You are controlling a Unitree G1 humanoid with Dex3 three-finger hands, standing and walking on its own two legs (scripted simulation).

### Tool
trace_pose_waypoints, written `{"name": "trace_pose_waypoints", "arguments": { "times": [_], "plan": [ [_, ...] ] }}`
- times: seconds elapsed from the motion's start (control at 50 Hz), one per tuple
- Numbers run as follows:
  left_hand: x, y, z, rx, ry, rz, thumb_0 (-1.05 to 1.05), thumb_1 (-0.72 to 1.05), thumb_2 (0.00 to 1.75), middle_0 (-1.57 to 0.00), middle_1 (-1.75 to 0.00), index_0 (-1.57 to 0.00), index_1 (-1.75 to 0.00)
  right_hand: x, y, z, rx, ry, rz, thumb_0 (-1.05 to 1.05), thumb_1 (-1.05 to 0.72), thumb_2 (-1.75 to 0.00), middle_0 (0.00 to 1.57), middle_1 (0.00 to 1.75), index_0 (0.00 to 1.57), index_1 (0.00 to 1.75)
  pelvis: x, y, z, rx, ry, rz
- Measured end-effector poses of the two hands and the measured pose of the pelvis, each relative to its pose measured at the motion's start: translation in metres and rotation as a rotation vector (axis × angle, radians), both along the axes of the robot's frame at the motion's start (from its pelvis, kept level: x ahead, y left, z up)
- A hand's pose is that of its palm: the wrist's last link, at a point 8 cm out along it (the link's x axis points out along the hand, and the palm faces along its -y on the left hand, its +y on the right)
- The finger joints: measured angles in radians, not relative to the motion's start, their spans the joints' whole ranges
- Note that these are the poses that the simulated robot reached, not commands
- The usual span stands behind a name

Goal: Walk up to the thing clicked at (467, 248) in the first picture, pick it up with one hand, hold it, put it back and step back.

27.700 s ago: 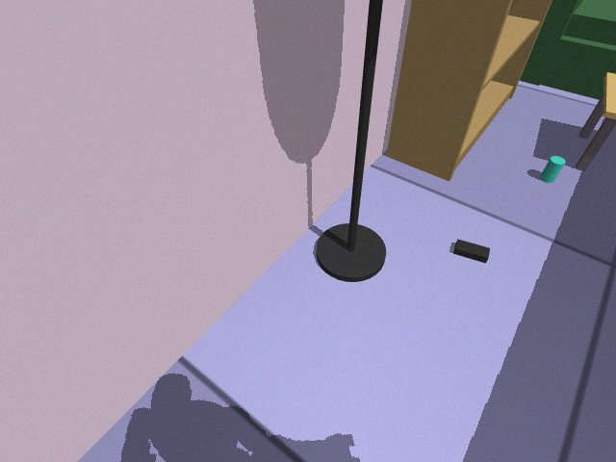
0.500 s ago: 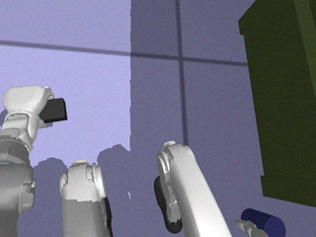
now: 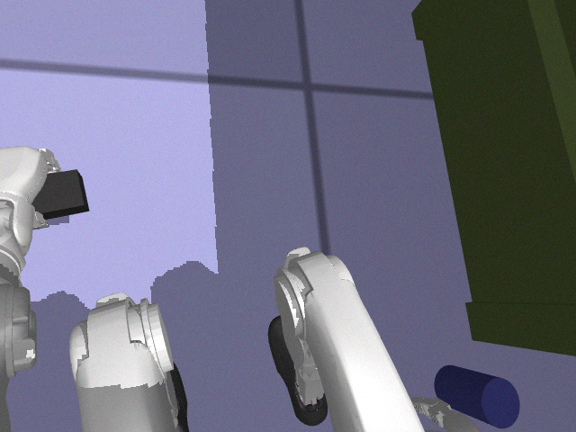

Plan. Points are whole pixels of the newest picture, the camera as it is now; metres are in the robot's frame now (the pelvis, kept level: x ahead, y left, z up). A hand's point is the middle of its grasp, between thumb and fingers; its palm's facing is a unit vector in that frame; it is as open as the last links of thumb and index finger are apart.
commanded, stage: lower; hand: left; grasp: from above
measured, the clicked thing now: (33, 199) +0.48 +0.27 -0.22
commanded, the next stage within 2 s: rest in 0.34 s
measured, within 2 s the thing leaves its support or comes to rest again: rests again in 1.26 s
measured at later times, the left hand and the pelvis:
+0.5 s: hand (44, 207) +0.47 +0.26 -0.24, palm faces -0.46 -0.05 -0.89, open 8.5 cm; pelvis +0.00 +0.00 -0.03, yaw -2 degrees
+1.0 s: hand (55, 210) +0.48 +0.26 -0.27, palm faces -0.47 -0.07 -0.88, open 8.5 cm; pelvis +0.00 +0.00 -0.04, yaw -5 degrees
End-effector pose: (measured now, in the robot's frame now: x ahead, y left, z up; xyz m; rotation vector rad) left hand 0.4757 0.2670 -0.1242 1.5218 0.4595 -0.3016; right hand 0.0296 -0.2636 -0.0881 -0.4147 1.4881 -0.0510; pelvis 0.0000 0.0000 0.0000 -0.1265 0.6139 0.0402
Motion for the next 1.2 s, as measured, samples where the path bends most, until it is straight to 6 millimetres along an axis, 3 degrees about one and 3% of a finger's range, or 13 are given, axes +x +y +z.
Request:
{"name": "trace_pose_waypoints", "arguments": {
  "times": [0.22,0.46,1.2],
  "plan": [
    [0.002,0.001,-0.023,-0.009,0.021,-0.009,0.0,0.26,0.22,-0.87,-0.31,-0.88,-0.27,0.003,-0.001,-0.003,-0.018,0.003,0.026,0.0,-0.91,-0.9,0.2,0.3,0.2,0.3,0.0,0.002,-0.011,-0.014,-0.014,-0.005],
    [0.004,-0.004,-0.051,-0.02,-0.001,-0.017,-0.01,0.24,0.23,-0.89,-0.29,-0.89,-0.26,-0.009,-0.001,-0.008,-0.025,0.04,0.038,0.0,-0.91,-0.9,0.2,0.3,0.2,0.3,0.001,0.002,-0.024,-0.028,-0.033,-0.016],
    [0.012,-0.008,-0.098,-0.036,-0.014,-0.001,0.0,0.25,0.22,-0.88,-0.31,-0.88,-0.28,-0.027,0.011,0.008,0.005,0.068,0.147,0.0,-0.9,-0.89,0.2,0.3,0.2,0.3,-0.001,0.007,-0.037,-0.084,-0.099,-0.049]
  ]
}}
